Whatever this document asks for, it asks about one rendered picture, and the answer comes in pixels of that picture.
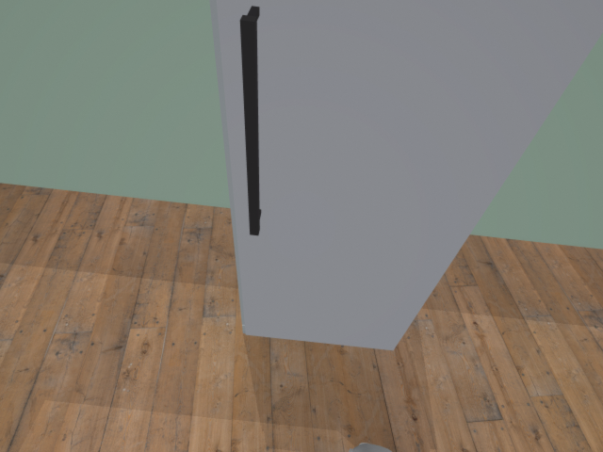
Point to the handle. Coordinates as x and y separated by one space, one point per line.
248 33

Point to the fridge door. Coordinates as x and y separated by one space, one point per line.
385 130

